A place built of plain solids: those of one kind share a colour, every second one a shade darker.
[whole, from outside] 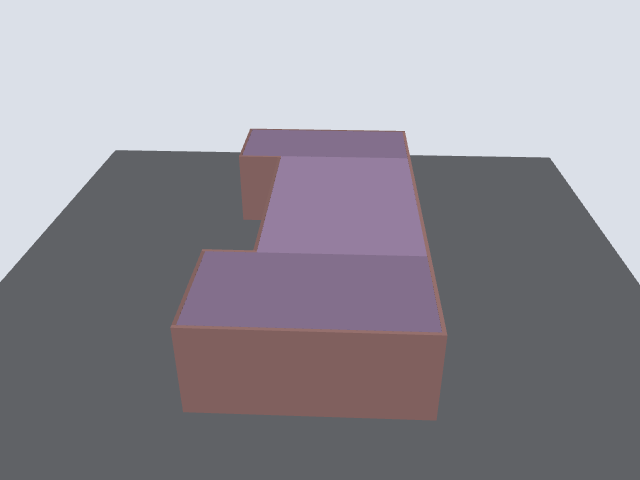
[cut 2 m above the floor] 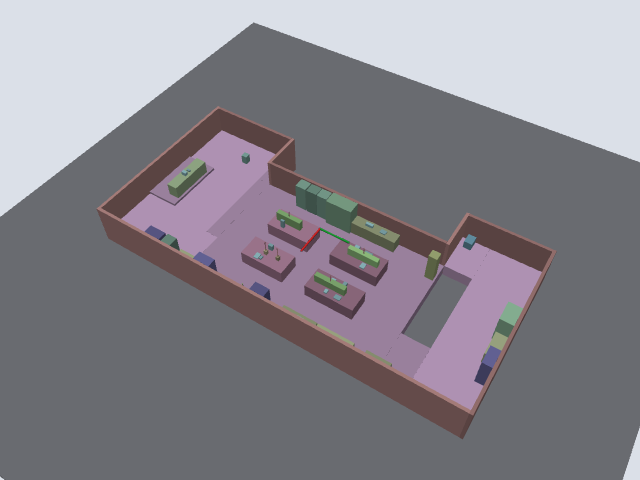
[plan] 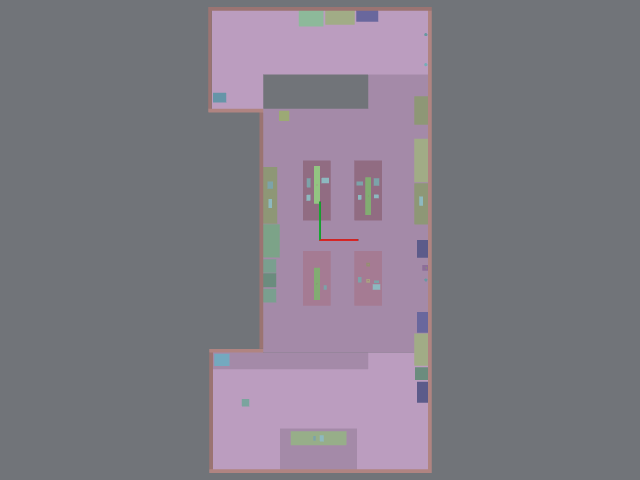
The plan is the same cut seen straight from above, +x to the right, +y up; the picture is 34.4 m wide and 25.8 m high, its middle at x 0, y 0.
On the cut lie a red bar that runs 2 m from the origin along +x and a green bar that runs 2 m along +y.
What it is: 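One storey of a laboratory for chemistry or biology, grown in wings along a spine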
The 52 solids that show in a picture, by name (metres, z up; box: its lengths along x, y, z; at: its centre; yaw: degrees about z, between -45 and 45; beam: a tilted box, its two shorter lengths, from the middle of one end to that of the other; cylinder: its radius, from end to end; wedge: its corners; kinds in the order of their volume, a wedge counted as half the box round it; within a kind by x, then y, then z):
{
 "floor_1": {"box": [2.76, 1.84, 0.89], "at": [-4.43, 7.98, 0.4]},
 "floor_2": {"box": [2.7, 0.9, 0.89], "at": [-4.4, -6.5, 0.4]},
 "floor_3": {"box": [5.65, 0.9, 0.89], "at": [-0.23, -6.5, 0.4]},
 "floor_4": {"box": [4.14, 2.2, 0.17], "at": [-0.08, -11.22, 0.92]},
 "floor_5": {"box": [11.62, 3.43, 0.89], "at": [0.0, 10.61, 0.4]},
 "floor_6": {"box": [11.56, 5.37, 0.89], "at": [0.03, -9.64, 0.4]},
 "floor_7": {"box": [8.86, 13.11, 0.89], "at": [1.38, 0.5, 0.4]},
 "floor_8": {"box": [3.21, 0.9, 0.89], "at": [4.2, -6.5, 0.4]},
 "floor_9": {"box": [3.21, 1.84, 0.89], "at": [4.2, 7.98, 0.4]},
 "roof_1": {"box": [11.62, 5.27, 1.44], "at": [0.0, 9.69, 4.32]},
 "roof_2": {"box": [11.56, 6.27, 0.55], "at": [0.03, -9.19, 4.76]},
 "roof_3": {"box": [8.86, 13.11, 0.2], "at": [1.38, 0.5, 4.94]},
 "wall_1": {"box": [0.2, 5.27, 5.09], "at": [-5.91, 9.69, 2.49]},
 "wall_2": {"box": [0.2, 6.27, 5.09], "at": [-5.85, -9.19, 2.49]},
 "wall_3": {"box": [2.96, 0.2, 5.09], "at": [-4.53, 6.96, 2.49]},
 "wall_4": {"box": [2.9, 0.2, 5.09], "at": [-4.5, -5.95, 2.49]},
 "wall_5": {"box": [0.2, 12.71, 5.09], "at": [-3.15, 0.5, 2.49]},
 "wall_6": {"box": [12.02, 0.2, 5.09], "at": [0.0, 12.42, 2.49]},
 "wall_7": {"box": [11.96, 0.2, 5.09], "at": [0.03, -12.42, 2.49]},
 "wall_8": {"box": [0.2, 24.65, 5.09], "at": [5.91, 0.0, 2.49]},
 "island_1": {"box": [1.5, 2.95, 0.92], "at": [-0.16, -2.06, 1.3]},
 "island_2": {"box": [1.5, 3.23, 0.92], "at": [-0.16, 2.66, 1.3]},
 "island_3": {"box": [1.5, 2.95, 0.92], "at": [2.59, -2.06, 1.3]},
 "island_4": {"box": [1.5, 3.23, 0.92], "at": [2.59, 2.66, 1.3]},
 "wallbench_1": {"box": [0.75, 3.06, 0.92], "at": [-2.67, 2.4, 1.3]},
 "wallbench_2": {"box": [1.59, 0.75, 0.92], "at": [1.07, 11.95, 1.3]},
 "wallbench_3": {"box": [0.75, 1.73, 0.92], "at": [5.43, -5.89, 1.3]},
 "wallbench_4": {"box": [0.75, 2.22, 0.92], "at": [5.43, 1.94, 1.3]},
 "wallbench_5": {"box": [0.75, 2.34, 0.92], "at": [5.43, 4.27, 1.3]},
 "wallbench_6": {"box": [0.75, 1.53, 0.92], "at": [5.43, 6.96, 1.3]},
 "fume_1": {"box": [0.89, 1.79, 2.4], "at": [-2.61, -0.05, 2.04]},
 "fume_2": {"box": [1.33, 0.84, 2.4], "at": [-0.47, 11.9, 2.04]},
 "tall_1": {"box": [1.19, 0.6, 2.1], "at": [2.54, 12.02, 1.89]},
 "tall_2": {"box": [0.6, 1.14, 2.1], "at": [5.51, -8.18, 1.89]},
 "tall_3": {"box": [0.6, 1.12, 2.1], "at": [5.51, -4.42, 1.89]},
 "tall_4": {"box": [0.6, 0.96, 2.1], "at": [5.51, -0.48, 1.89]},
 "fridge_1": {"box": [0.7, 0.75, 1.9], "at": [-2.7, -2.99, 1.79]},
 "fridge_2": {"box": [0.7, 0.75, 1.9], "at": [-2.7, -2.17, 1.79]},
 "fridge_3": {"box": [0.7, 0.73, 1.9], "at": [-2.7, -1.4, 1.79]},
 "fridge_4": {"box": [0.7, 0.69, 1.9], "at": [5.46, -7.18, 1.79]},
 "teacher_1": {"box": [3.0, 0.75, 0.92], "at": [-0.08, -10.66, 1.47]},
 "pier_1": {"box": [0.56, 0.56, 4.0], "at": [-1.93, 6.67, 2.84]},
 "rack_1": {"box": [0.32, 1.75, 0.68], "at": [-0.16, -2.36, 2.1]},
 "rack_2": {"box": [0.32, 2.03, 0.57], "at": [-0.16, 2.96, 2.05]},
 "rack_3": {"box": [0.32, 2.03, 0.57], "at": [2.59, 2.36, 2.04]},
 "covers_1": {"box": [0.72, 0.53, 0.55], "at": [-5.39, 7.65, 1.11]},
 "covers_2": {"box": [0.83, 0.67, 0.57], "at": [-5.28, -6.44, 1.13]},
 "bin_1": {"box": [0.4, 0.4, 0.63], "at": [-4.01, -8.74, 1.16]},
 "gear_1": {"box": [0.3, 0.4, 0.07], "at": [-2.67, 2.95, 1.8]},
 "gear_2": {"box": [0.4, 0.3, 0.07], "at": [3.04, -2.53, 1.8]},
 "gear_3": {"box": [0.3, 0.4, 0.07], "at": [3.04, 3.12, 1.8]},
 "gear_4": {"box": [0.2, 0.5, 0.2], "at": [5.43, 2.09, 1.86]}
}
